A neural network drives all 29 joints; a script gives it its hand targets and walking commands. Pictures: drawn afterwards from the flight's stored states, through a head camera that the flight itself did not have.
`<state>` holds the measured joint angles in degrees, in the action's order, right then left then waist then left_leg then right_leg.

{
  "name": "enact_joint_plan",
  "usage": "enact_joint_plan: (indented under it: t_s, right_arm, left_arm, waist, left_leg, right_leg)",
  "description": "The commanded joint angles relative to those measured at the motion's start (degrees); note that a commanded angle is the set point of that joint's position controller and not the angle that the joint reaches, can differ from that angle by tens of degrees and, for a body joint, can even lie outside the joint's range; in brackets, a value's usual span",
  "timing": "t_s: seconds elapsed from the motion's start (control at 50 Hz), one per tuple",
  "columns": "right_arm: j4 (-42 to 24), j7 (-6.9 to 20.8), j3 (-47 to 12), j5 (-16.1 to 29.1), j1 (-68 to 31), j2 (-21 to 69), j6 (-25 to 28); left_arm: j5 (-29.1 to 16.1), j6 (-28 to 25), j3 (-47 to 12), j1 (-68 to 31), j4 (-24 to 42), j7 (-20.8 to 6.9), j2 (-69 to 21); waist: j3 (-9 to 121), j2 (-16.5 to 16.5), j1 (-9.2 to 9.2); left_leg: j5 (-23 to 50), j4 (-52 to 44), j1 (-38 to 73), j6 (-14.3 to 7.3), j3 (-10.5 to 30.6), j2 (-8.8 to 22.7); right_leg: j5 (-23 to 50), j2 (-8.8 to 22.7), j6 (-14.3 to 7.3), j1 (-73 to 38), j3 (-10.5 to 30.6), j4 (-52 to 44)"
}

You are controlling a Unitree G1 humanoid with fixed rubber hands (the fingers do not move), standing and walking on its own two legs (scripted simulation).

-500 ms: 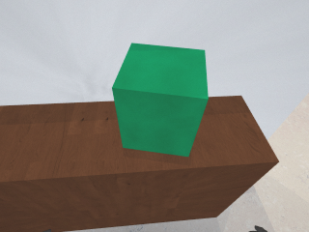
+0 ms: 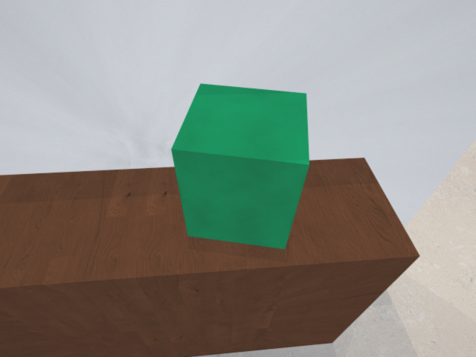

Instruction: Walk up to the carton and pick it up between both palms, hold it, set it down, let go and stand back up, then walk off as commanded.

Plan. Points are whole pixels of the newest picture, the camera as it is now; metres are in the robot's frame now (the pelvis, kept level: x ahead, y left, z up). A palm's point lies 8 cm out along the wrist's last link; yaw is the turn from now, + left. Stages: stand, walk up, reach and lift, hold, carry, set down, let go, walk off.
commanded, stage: stand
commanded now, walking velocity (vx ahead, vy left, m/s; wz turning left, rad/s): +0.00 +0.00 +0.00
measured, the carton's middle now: (243, 168) +0.48 -0.01 +0.05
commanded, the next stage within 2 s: walk up in 1.32 s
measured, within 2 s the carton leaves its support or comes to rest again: neither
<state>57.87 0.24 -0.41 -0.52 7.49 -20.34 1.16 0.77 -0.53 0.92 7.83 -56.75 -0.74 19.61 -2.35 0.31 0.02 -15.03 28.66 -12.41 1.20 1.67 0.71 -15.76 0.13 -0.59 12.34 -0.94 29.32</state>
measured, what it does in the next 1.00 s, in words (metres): stands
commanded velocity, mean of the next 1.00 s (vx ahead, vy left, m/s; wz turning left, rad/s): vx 0.00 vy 0.00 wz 0.00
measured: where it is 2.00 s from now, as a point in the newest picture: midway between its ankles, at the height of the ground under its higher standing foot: outside the picture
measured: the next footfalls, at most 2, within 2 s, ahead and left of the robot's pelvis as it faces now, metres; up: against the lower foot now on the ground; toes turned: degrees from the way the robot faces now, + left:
right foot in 1.82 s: +0.08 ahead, -0.23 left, +0.00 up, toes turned +1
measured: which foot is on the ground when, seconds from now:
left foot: down 0.00-1.00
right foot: down 0.00-1.00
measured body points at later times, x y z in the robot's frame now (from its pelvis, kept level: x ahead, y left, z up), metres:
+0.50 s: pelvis +0.00 +0.00 +0.01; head +0.00 +0.00 +0.46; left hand +0.09 +0.30 -0.12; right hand +0.07 -0.31 -0.12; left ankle +0.00 +0.14 -0.74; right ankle +0.00 -0.11 -0.74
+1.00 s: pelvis +0.00 +0.00 +0.01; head +0.01 +0.01 +0.46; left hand +0.09 +0.30 -0.12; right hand +0.08 -0.30 -0.12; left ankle +0.00 +0.14 -0.74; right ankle +0.00 -0.11 -0.74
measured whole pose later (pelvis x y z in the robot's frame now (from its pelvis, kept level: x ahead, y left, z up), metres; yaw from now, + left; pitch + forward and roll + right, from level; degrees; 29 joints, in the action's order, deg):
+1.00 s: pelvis +0.00 +0.00 +0.01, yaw -1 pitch -2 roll +0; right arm 64.1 0.3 -0.3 -0.5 5.8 -20.3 0.6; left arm 0.3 -0.6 0.7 6.2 -63.2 -0.3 20.2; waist -2.5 0.8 0.1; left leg -10.6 19.2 -6.9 1.2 0.9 1.1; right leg -10.8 -0.2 -0.3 7.0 -0.2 19.4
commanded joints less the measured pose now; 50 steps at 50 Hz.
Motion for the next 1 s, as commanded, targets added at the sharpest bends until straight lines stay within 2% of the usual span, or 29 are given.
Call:
enact_joint_plan:
  t_s: [0.0, 0.02, 0.06, 0.08, 0.14, 0.16, 0.18, 0.22, 0.24, 0.26, 0.32, 0.34, 0.38, 0.42, 0.48, 0.54, 0.56, 0.6, 0.62, 0.64, 0.72, 0.74, 0.8, 0.84, 0.88, 0.9, 0.92, 0.94, 0.98]
  right_arm:
    - [-2.17, -0.59, 2.44, -0.30, -3.85, -10.10, 1.44]
    - [-1.59, -0.85, 2.47, -0.11, -2.64, -10.04, 1.41]
    - [-0.48, -0.93, 2.68, 0.01, -3.26, -11.63, 1.20]
    - [-0.28, -1.06, 2.60, 0.13, -3.56, -10.89, 1.09]
    - [0.61, -0.75, 2.10, -0.22, -3.24, -9.61, 0.97]
    - [0.34, -0.79, 2.16, 0.00, -3.97, -10.20, 1.08]
    - [0.52, -0.53, 2.15, 0.02, -4.36, -9.58, 0.95]
    - [1.26, -0.93, 2.48, -0.09, -5.07, -11.17, 0.74]
    - [1.63, -0.76, 2.67, -0.17, -4.58, -10.60, 0.64]
    - [1.72, -0.80, 2.56, -0.15, -4.00, -11.53, 0.71]
    - [2.82, -0.89, 2.64, -0.15, -3.46, -11.48, 0.89]
    - [2.75, -0.80, 2.38, 0.14, -3.30, -10.38, 0.79]
    - [2.46, -0.68, 2.58, -0.26, -3.65, -10.90, 0.86]
    - [3.17, -0.77, 2.70, -0.01, -3.76, -11.50, 1.01]
    - [2.41, -0.72, 2.33, 0.00, -3.74, -10.44, 0.71]
    - [2.86, -0.85, 2.88, 0.11, -3.96, -11.73, 0.48]
    - [2.50, -0.82, 2.46, 0.11, -3.17, -10.00, 0.32]
    - [2.74, -0.87, 2.63, -0.14, -3.10, -11.53, 0.78]
    - [3.83, -0.74, 2.89, -0.03, -2.21, -11.47, 0.72]
    - [3.39, -0.87, 2.99, 0.07, -3.84, -12.31, 0.75]
    - [2.92, -0.72, 2.59, -0.02, -3.75, -11.30, 0.72]
    - [3.57, -0.59, 2.53, 0.07, -2.87, -11.46, 0.74]
    - [3.38, -0.99, 2.69, 0.07, -3.56, -12.35, 0.57]
    - [2.94, -0.84, 2.56, 0.06, -4.72, -11.52, 0.66]
    - [3.32, -0.81, 2.44, -0.04, -3.86, -11.87, 0.54]
    - [3.17, -0.66, 2.43, -0.01, -4.75, -11.70, 0.63]
    - [3.22, -0.73, 2.35, 0.19, -4.25, -11.07, 0.64]
    - [3.06, -0.61, 2.08, 0.27, -4.04, -10.17, 0.52]
    - [3.25, -0.94, 2.64, 0.11, -3.47, -12.17, 0.73]
  left_arm:
    - [-0.13, -1.43, 2.25, -3.25, 2.22, 0.80, 10.71]
    - [-0.23, -1.61, 2.83, -4.32, 1.63, 0.75, 12.00]
    - [-0.49, -1.41, 2.32, -3.19, 1.14, 0.80, 10.25]
    - [-0.41, -1.64, 1.94, -3.13, 0.74, 1.00, 10.69]
    - [-0.20, -1.49, 2.24, -3.87, -0.18, 1.25, 11.62]
    - [-0.10, -1.40, 2.28, -4.34, -0.22, 0.93, 10.80]
    - [0.03, -1.09, 2.11, -5.50, -0.43, 1.14, 11.40]
    - [-0.43, -1.40, 2.35, -4.25, -0.83, 0.98, 10.94]
    - [-0.21, -1.59, 2.26, -5.58, -1.09, 1.12, 12.45]
    - [-0.61, -1.35, 2.09, -4.22, -0.84, 0.85, 10.86]
    - [0.00, -1.33, 2.20, -2.87, -2.22, 1.15, 11.52]
    - [0.01, -1.41, 2.31, -4.21, -2.18, 1.19, 12.53]
    - [-0.16, -1.42, 2.60, -4.31, -1.97, 1.25, 12.60]
    - [-0.35, -1.39, 2.70, -3.78, -2.12, 1.11, 12.19]
    - [-0.12, -1.35, 2.74, -4.72, -2.01, 1.29, 12.54]
    - [-0.13, -1.25, 2.26, -3.38, -2.66, 1.14, 11.63]
    - [-0.06, -1.36, 2.20, -3.94, -2.34, 1.19, 12.57]
    - [-0.13, -1.42, 1.69, -3.08, -2.69, 1.00, 10.87]
    - [-0.03, -1.34, 1.90, -3.38, -2.71, 1.19, 11.58]
    - [-0.19, -1.19, 2.04, -4.05, -2.63, 1.18, 11.83]
    - [-0.26, -1.21, 2.18, -5.01, -2.57, 1.15, 12.59]
    - [-0.27, -1.01, 2.19, -3.16, -2.70, 1.22, 12.61]
    - [-0.17, -1.17, 1.77, -3.35, -3.04, 1.31, 11.43]
    - [-0.19, -1.21, 1.66, -4.16, -3.12, 1.35, 11.24]
    - [-0.28, -1.42, 1.98, -4.36, -2.73, 1.14, 11.60]
    - [-0.61, -1.27, 1.40, -2.61, -3.06, 1.06, 10.82]
    - [-0.71, -1.23, 1.89, -2.88, -3.52, 1.17, 11.68]
    - [-0.59, -1.15, 1.51, -3.76, -3.35, 1.28, 11.16]
    - [-0.20, -1.21, 1.66, -4.24, -3.08, 1.27, 11.62]
  waist:
    - [4.74, -0.53, 0.20]
    - [3.56, 2.49, 0.50]
    - [6.14, -0.64, -0.73]
    - [5.64, -1.47, 0.04]
    - [4.08, 2.37, 0.26]
    - [5.03, 0.65, 0.28]
    - [4.75, 1.56, 0.68]
    - [4.50, 0.19, -0.43]
    - [3.87, 2.36, 0.36]
    - [3.49, 0.50, -0.36]
    - [1.79, -1.34, -0.15]
    - [2.76, 0.71, 0.39]
    - [2.98, 0.87, -0.01]
    - [4.53, -0.95, -0.07]
    - [2.89, 1.13, 0.23]
    - [2.50, -0.50, -0.20]
    - [2.69, 1.18, 0.26]
    - [3.33, -2.09, 0.21]
    - [2.40, 0.39, 0.22]
    - [3.13, -1.66, -0.10]
    - [4.81, 0.73, 0.41]
    - [4.40, -0.18, 0.03]
    - [3.62, -0.42, 0.34]
    - [3.54, 1.36, 0.30]
    - [4.28, -2.04, -0.17]
    - [4.28, -1.56, -0.70]
    - [3.26, -1.05, -0.03]
    - [4.13, 1.74, 0.22]
    - [2.98, 0.29, 0.13]
  left_leg:
    - [11.47, -5.76, 2.91, -3.31, 4.70, 5.02]
    - [11.33, -6.82, 2.72, -2.88, 5.15, 4.92]
    - [13.54, -6.57, 4.96, -2.95, 4.35, 5.20]
    - [12.95, -6.88, 4.69, -2.75, 4.00, 4.98]
    - [11.46, -8.17, 3.60, -2.99, 4.25, 5.14]
    - [11.23, -7.97, 5.03, -2.83, 3.93, 5.47]
    - [10.06, -8.74, 5.18, -2.60, 3.96, 5.33]
    - [9.19, -9.48, 5.14, -2.54, 3.97, 5.18]
    - [9.41, -10.45, 4.83, -2.48, 4.16, 5.37]
    - [9.02, -10.37, 4.74, -2.56, 4.23, 5.35]
    - [7.33, -11.09, 4.27, -2.71, 4.25, 5.56]
    - [8.14, -10.83, 5.02, -2.50, 3.92, 5.44]
    - [9.44, -10.85, 5.05, -2.35, 4.08, 5.53]
    - [9.77, -10.81, 5.64, -2.61, 3.92, 5.69]
    - [8.69, -11.01, 5.40, -2.15, 3.55, 5.55]
    - [7.87, -11.09, 4.94, -2.51, 4.22, 6.04]
    - [7.13, -11.32, 5.54, -2.42, 3.91, 5.70]
    - [7.79, -11.66, 5.30, -2.90, 4.11, 5.92]
    - [8.60, -11.83, 4.68, -2.60, 4.51, 5.98]
    - [9.84, -11.35, 5.44, -2.85, 4.12, 6.17]
    - [12.56, -11.33, 6.77, -2.13, 3.46, 6.08]
    - [12.72, -11.34, 6.24, -2.49, 4.00, 6.12]
    - [11.50, -11.04, 6.52, -2.69, 3.74, 6.08]
    - [10.86, -12.03, 7.00, -2.56, 4.01, 6.07]
    - [12.35, -12.07, 6.66, -2.52, 3.67, 5.94]
    - [12.01, -11.74, 6.85, -2.49, 3.97, 5.99]
    - [11.69, -12.02, 5.87, -2.69, 4.02, 6.37]
    - [11.55, -12.22, 6.53, -2.77, 4.30, 6.49]
    - [11.02, -12.31, 6.38, -2.65, 3.95, 5.87]
  right_leg:
    - [9.41, 6.31, -2.03, -2.24, 6.38, -7.61]
    - [9.58, 6.59, -2.16, -2.03, 6.31, -7.49]
    - [12.08, 6.95, -2.06, -3.82, 6.43, -7.62]
    - [11.89, 7.12, -2.35, -3.86, 7.18, -8.33]
    - [11.70, 6.48, -1.75, -4.79, 6.33, -9.35]
    - [11.36, 6.92, -1.82, -4.13, 6.90, -10.03]
    - [10.08, 6.66, -1.61, -3.61, 6.49, -10.14]
    - [8.56, 6.48, -1.26, -3.54, 6.48, -11.30]
    - [7.28, 6.27, -1.41, -3.68, 6.36, -11.29]
    - [7.09, 6.36, -1.35, -3.78, 6.27, -11.47]
    - [6.52, 7.02, -1.77, -3.47, 7.05, -12.75]
    - [8.24, 6.78, -1.69, -3.32, 7.10, -12.65]
    - [8.35, 6.69, -1.96, -3.88, 6.55, -12.52]
    - [10.20, 6.99, -1.70, -4.78, 7.31, -12.21]
    - [6.27, 6.03, -1.09, -3.26, 6.72, -13.13]
    - [5.64, 6.41, -1.31, -3.07, 6.61, -13.69]
    - [4.10, 6.66, -1.49, -2.88, 7.33, -13.93]
    - [6.59, 7.08, -1.61, -3.98, 7.48, -12.94]
    - [8.40, 6.62, -1.66, -4.20, 6.49, -12.79]
    - [9.36, 6.91, -1.75, -4.55, 6.86, -13.04]
    - [11.91, 6.71, -1.25, -5.74, 6.10, -12.19]
    - [12.70, 6.65, -1.29, -6.03, 6.00, -12.06]
    - [12.12, 6.77, -1.24, -4.86, 6.20, -12.97]
    - [10.29, 6.51, -0.86, -4.58, 5.86, -12.89]
    - [10.86, 6.59, -1.26, -5.40, 6.35, -12.44]
    - [10.81, 6.82, -1.31, -5.47, 5.98, -12.75]
    - [11.49, 7.06, -1.42, -5.73, 6.95, -12.94]
    - [11.90, 7.06, -1.38, -5.67, 6.01, -12.49]
    - [10.43, 6.80, -1.15, -4.87, 6.29, -12.84]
